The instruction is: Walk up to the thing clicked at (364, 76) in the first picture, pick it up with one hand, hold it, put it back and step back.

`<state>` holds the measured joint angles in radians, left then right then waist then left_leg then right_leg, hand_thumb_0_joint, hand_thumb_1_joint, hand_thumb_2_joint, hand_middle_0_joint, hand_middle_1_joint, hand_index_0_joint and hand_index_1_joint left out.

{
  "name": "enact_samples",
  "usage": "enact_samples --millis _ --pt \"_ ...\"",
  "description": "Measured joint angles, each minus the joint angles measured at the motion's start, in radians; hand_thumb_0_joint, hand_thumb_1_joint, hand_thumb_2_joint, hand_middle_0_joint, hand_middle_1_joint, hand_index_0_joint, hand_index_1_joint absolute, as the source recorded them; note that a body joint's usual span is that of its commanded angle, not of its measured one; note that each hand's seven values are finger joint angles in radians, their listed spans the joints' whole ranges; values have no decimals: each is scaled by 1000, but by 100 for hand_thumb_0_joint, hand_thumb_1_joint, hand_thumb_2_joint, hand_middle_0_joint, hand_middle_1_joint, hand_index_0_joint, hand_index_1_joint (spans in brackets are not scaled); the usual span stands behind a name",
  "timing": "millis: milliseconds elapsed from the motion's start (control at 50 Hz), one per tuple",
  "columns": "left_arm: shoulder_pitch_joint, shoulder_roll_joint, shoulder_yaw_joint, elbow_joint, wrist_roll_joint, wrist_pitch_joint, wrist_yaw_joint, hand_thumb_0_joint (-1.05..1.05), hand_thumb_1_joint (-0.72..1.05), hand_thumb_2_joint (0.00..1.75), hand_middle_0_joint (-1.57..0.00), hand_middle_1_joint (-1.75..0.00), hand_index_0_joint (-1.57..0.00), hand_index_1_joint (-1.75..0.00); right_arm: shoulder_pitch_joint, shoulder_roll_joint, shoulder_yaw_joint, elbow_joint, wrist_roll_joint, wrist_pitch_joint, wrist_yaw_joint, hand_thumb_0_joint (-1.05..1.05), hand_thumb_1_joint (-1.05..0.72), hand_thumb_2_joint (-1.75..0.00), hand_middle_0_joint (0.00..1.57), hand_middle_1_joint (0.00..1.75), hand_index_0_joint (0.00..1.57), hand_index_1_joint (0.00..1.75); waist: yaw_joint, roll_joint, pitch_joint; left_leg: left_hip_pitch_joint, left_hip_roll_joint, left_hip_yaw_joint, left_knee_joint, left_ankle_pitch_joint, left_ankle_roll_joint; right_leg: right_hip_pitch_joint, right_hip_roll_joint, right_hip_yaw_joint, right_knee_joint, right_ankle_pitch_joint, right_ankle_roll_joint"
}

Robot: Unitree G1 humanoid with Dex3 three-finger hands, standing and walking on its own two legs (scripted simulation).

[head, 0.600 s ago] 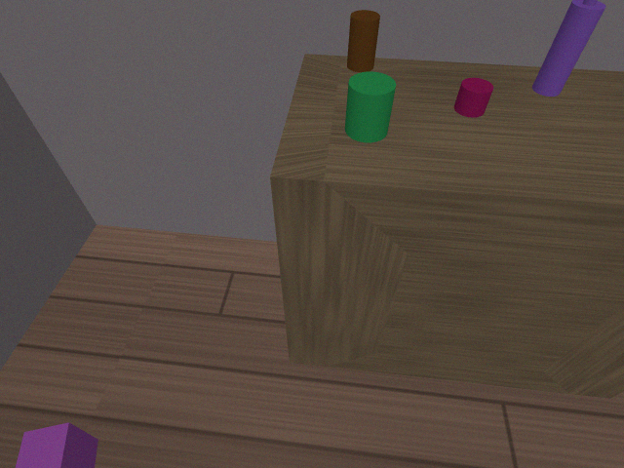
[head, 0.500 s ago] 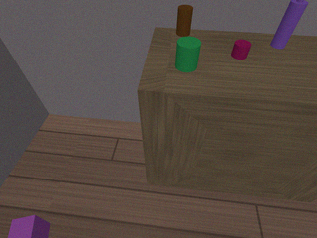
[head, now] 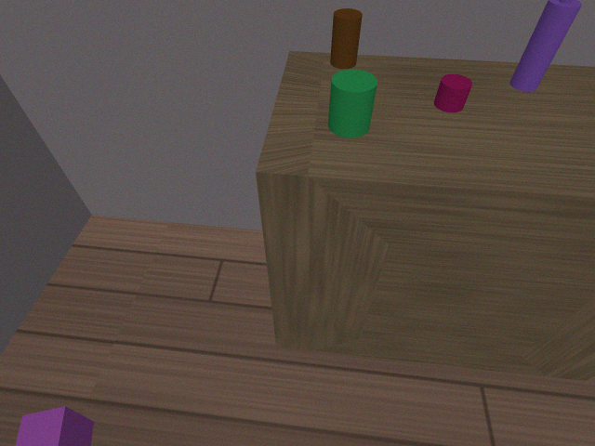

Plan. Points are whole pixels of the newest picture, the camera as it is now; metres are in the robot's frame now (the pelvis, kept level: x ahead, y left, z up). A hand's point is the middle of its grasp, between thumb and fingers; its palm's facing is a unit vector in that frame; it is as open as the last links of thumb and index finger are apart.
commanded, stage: stand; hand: left
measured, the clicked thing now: (351, 104) +0.70 -0.10 +0.08
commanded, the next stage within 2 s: walk up in 0.52 s
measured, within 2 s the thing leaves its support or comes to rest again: neither
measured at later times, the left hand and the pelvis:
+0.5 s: hand out of the picture +0.08 +0.25 -0.15, palm faces -0.02 -0.94 -0.34, open 7.4 cm; pelvis +0.00 +0.00 +0.00, yaw +0 degrees
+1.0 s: hand out of the picture +0.13 +0.12 -0.17, palm faces -0.13 -0.94 -0.32, open 7.4 cm; pelvis +0.05 -0.14 -0.03, yaw -8 degrees
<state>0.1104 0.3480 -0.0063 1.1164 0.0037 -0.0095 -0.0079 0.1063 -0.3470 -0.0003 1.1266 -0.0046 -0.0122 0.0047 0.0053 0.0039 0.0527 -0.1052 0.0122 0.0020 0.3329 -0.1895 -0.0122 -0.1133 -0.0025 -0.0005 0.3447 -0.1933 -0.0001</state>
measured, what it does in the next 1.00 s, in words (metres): steps to the right: right foot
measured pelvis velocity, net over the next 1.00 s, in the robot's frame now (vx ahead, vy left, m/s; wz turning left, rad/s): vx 0.05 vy -0.14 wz -0.13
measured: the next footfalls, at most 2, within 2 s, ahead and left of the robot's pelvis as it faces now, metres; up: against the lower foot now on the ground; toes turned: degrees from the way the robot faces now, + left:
right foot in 0.84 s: +0.12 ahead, -0.28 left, +0.00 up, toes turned -7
left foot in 1.16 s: +0.20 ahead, -0.08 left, +0.00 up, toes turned -3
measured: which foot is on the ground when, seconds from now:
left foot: down 0.00-0.88, up 0.90-1.00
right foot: down 0.00-0.54, up 0.56-0.82, down 0.84-1.00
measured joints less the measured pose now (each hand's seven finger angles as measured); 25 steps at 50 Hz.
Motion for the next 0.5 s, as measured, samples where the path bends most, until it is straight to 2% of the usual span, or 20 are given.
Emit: enact_samples --millis 500 --pt "4 1 2 1 1 -1 2 0 90 90 -20 -30 -20 -30 3 0 -2 0 -1 3 1 1 -90 -90 21 30 20 29 -1 -1 -2 11 6 -3 -13 3 -5 13 6 -3 -17 4 -5"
